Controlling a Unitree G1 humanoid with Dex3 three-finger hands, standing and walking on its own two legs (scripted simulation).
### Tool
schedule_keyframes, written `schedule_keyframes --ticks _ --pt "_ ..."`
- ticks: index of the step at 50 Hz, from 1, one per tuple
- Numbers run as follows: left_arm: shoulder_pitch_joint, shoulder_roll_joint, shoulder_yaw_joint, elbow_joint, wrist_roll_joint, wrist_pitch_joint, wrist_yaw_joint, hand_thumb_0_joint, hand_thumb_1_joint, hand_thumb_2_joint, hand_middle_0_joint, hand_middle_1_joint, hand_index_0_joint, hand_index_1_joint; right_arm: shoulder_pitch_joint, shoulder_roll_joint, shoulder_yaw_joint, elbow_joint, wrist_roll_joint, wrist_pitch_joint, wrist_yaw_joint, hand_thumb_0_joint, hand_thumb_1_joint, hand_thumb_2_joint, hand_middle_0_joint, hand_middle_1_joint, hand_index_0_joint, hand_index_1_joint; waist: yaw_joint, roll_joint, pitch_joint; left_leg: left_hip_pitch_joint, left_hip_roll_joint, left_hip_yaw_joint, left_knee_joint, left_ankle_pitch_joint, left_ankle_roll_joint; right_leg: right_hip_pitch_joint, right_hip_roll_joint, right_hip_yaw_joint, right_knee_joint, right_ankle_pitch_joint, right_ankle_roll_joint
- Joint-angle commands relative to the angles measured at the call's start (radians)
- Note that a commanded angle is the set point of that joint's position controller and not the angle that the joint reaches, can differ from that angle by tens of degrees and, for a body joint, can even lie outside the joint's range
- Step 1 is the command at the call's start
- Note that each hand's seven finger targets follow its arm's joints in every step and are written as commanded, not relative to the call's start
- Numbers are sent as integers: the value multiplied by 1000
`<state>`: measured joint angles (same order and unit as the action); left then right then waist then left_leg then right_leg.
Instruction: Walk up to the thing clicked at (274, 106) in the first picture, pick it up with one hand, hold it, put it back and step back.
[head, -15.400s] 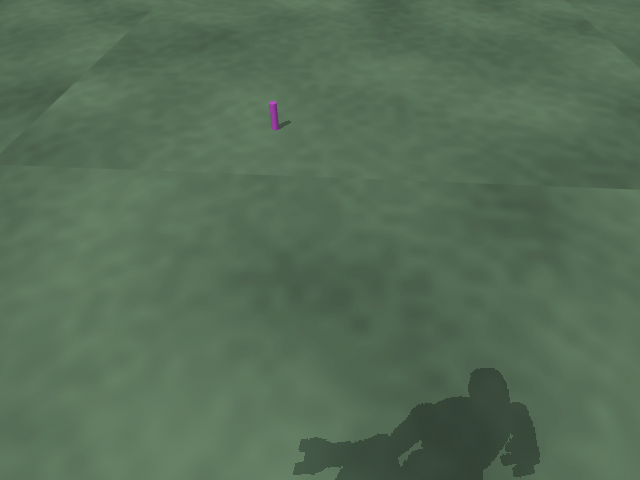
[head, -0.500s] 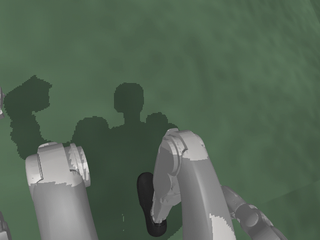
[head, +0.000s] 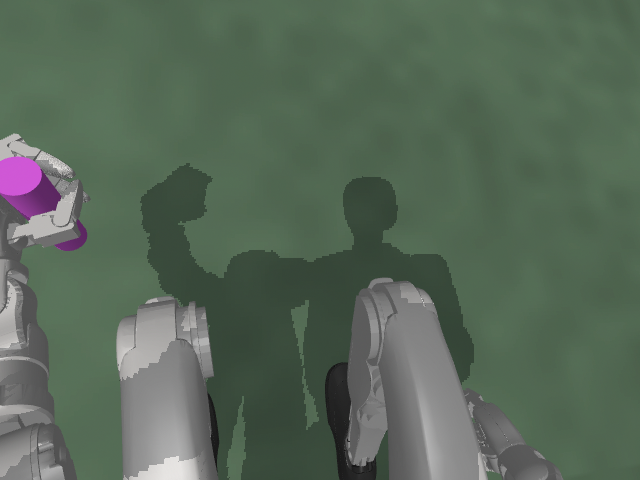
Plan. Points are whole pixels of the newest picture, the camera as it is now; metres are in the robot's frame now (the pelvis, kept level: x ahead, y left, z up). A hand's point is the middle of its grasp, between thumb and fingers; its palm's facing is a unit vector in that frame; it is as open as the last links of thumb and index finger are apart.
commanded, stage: settle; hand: left
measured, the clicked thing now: (47, 211) +0.42 +0.30 -0.07
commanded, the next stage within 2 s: lift in 0.80 s
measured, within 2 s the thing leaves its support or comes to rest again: neither
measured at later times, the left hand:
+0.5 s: hand (47, 177) +0.43 +0.27 +0.01, palm faces +0.21 -0.98 -0.05, open 5.1 cm
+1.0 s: hand (48, 161) +0.43 +0.26 +0.03, palm faces +0.21 -0.98 -0.05, open 5.1 cm
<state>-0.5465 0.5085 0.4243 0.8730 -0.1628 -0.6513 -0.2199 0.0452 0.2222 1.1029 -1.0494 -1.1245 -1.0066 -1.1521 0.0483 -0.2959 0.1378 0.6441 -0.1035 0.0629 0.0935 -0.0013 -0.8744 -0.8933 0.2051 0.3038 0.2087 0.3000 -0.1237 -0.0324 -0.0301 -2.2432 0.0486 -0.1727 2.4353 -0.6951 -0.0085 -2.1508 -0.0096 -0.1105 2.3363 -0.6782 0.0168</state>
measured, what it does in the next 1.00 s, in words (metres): stands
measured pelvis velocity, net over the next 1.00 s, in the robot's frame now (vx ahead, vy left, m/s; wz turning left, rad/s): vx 0.00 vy -0.01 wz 0.07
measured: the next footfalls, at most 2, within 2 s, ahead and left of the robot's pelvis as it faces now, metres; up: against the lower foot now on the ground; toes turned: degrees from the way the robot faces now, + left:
none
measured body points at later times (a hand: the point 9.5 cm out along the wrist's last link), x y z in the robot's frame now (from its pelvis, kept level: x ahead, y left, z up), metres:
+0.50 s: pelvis +0.00 +0.00 +0.03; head +0.20 +0.06 +0.43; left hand +0.41 +0.32 +0.01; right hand +0.16 -0.26 -0.09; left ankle +0.08 +0.13 -0.30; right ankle +0.11 -0.12 -0.30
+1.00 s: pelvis +0.00 -0.01 +0.05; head +0.20 +0.05 +0.45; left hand +0.42 +0.31 +0.03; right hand +0.14 -0.26 -0.08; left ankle +0.08 +0.13 -0.30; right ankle +0.11 -0.12 -0.30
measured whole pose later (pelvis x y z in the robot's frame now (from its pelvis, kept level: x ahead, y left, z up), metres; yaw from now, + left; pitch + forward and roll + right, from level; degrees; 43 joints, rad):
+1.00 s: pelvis +0.00 -0.01 +0.05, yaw +4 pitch +31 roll -4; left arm -0.63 0.41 0.44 0.92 -0.11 -0.60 -0.21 0.04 0.20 1.13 -1.06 -1.12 -1.02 -1.14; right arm 0.11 -0.28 0.04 0.68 -0.08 0.04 0.06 0.00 -0.89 -0.90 0.20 0.30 0.21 0.30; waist -0.11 0.00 -0.12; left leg -2.13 0.05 -0.09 2.26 -0.68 -0.01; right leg -2.08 -0.02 -0.05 2.21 -0.68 0.00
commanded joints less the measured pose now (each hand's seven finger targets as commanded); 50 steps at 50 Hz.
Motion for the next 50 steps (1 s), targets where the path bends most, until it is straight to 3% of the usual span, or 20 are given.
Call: schedule_keyframes --ticks 1,3,5,7,8,12,14,15,17,22,24,26,29,32,33,42,44,47,49,50 --pt "-278 243 74 -261 -20 -62 3 0 579 1306 -1365 -1409 -1358 -1421 103 -239 -110 -48 9 -17 -30 0 -879 -894 200 300 200 300 13 243 -703 455 -18 84 -312 140 24 346 40 -30 -243 184 -52" --pt "-249 172 40 -221 -21 -44 -10 0 577 1306 -1376 -1412 -1368 -1425 110 -231 -116 -46 11 -20 -30 0 -880 -894 200 300 200 300 2 233 -684 460 -17 88 -320 157 23 347 37 -27 -248 198 -51" --pt "-234 165 50 -182 -20 -35 -15 0 594 1312 -1373 -1407 -1365 -1421 107 -228 -126 -47 15 -24 -36 0 -877 -894 200 300 200 300 -2 181 -672 430 -18 93 -314 157 30 353 37 -21 -266 200 -46" --pt "-289 210 70 -256 -15 -43 -16 0 551 1311 -1366 -1405 -1356 -1421 113 -223 -131 -45 15 -24 -39 0 -880 -894 200 300 200 300 17 214 -696 443 -18 102 -329 144 29 371 34 -12 -275 184 -48" --pt "-245 191 69 -215 -11 -33 -17 0 547 1316 -1381 -1421 -1372 -1436 116 -219 -135 -52 17 -24 -39 0 -884 -895 200 300 200 300 20 193 -704 449 -19 105 -332 146 31 382 34 -10 -286 181 -46" --pt "-303 172 63 -270 -18 -26 -19 0 571 1313 -1383 -1410 -1373 -1426 125 -208 -148 -46 19 -30 -44 0 -883 -895 200 300 200 300 16 186 -728 454 -19 115 -338 139 34 400 34 5 -307 178 -44" --pt "-245 127 45 -191 -15 -12 -21 0 564 1317 -1376 -1408 -1366 -1423 118 -212 -155 -47 24 -35 -49 0 -881 -895 200 300 200 300 14 168 -688 456 -19 115 -349 136 34 373 32 1 -315 172 -47" --pt "-311 175 64 -276 -9 -22 -16 0 576 1300 -1372 -1396 -1363 -1410 126 -213 -157 -47 22 -35 -50 0 -880 -894 200 300 200 300 18 192 -717 471 -18 113 -357 137 33 379 32 1 -314 172 -49" --pt "-292 183 67 -268 5 -17 -9 0 561 1294 -1377 -1399 -1371 -1411 127 -211 -163 -46 24 -31 -53 0 -881 -894 200 300 200 300 36 213 -729 516 -18 112 -382 150 27 365 30 1 -312 171 -54" --pt "-283 107 32 -203 0 -13 -3 0 550 1324 -1388 -1415 -1377 -1433 119 -197 -162 -44 27 -42 -54 0 -888 -896 200 300 200 300 9 177 -664 483 -22 112 -398 113 32 350 28 2 -334 139 -53" --pt "-324 178 76 -253 11 -22 6 0 556 1335 -1402 -1425 -1390 -1443 133 -199 -172 -34 24 -42 -55 0 -886 -896 200 300 199 300 31 171 -718 508 -22 120 -392 123 34 376 28 11 -340 147 -51" --pt "-306 108 26 -219 14 -18 -3 0 546 1337 -1402 -1428 -1392 -1445 130 -195 -170 -44 25 -40 -52 0 -885 -895 200 299 199 299 14 183 -709 523 -24 117 -410 127 30 365 25 7 -341 147 -53" --pt "-331 143 53 -231 16 -20 7 0 573 1341 -1394 -1421 -1384 -1437 145 -192 -170 -37 25 -41 -53 0 -881 -895 200 300 200 300 19 180 -719 525 -24 120 -417 125 32 388 26 10 -352 146 -52" --pt "-377 144 38 -264 18 -25 7 0 562 1335 -1402 -1424 -1393 -1439 143 -188 -172 -35 24 -44 -54 0 -886 -895 200 299 199 299 21 207 -732 538 -27 124 -425 126 31 376 24 16 -353 145 -56" --pt "-316 119 41 -185 19 -14 7 0 571 1342 -1395 -1422 -1385 -1438 153 -189 -170 -30 25 -43 -52 0 -884 -895 200 300 199 300 19 182 -724 551 -26 120 -429 145 29 385 24 12 -353 159 -54" --pt "-355 109 28 -164 28 -25 15 0 605 1340 -1361 -1391 -1353 -1406 154 -187 -169 -31 29 -44 -53 0 -878 -894 200 299 200 299 14 187 -699 557 -28 114 -459 106 28 353 20 11 -362 125 -58" --pt "-397 159 64 -212 27 -34 20 0 622 1341 -1368 -1393 -1359 -1408 169 -186 -174 -21 25 -45 -53 0 -878 -894 200 299 200 299 25 190 -749 563 -29 125 -447 124 30 392 22 19 -367 143 -55" --pt "-359 100 33 -142 24 -30 20 0 551 1264 -1396 -1441 -1417 -1425 162 -177 -170 -26 28 -49 -52 0 -914 -897 200 299 200 299 16 141 -701 514 -33 134 -450 103 36 401 22 26 -388 121 -52" --pt "-404 172 70 -221 26 -38 20 0 517 1244 -1367 -1412 -1388 -1397 172 -182 -176 -21 27 -47 -55 0 -909 -896 200 299 200 299 33 181 -754 549 -31 141 -450 123 35 426 22 34 -389 137 -53" --pt "-379 144 49 -202 28 -33 14 0 512 1243 -1367 -1410 -1387 -1396 175 -181 -179 -24 30 -45 -55 0 -910 -896 200 299 200 299 32 182 -765 571 -31 138 -461 129 32 424 22 30 -387 139 -56"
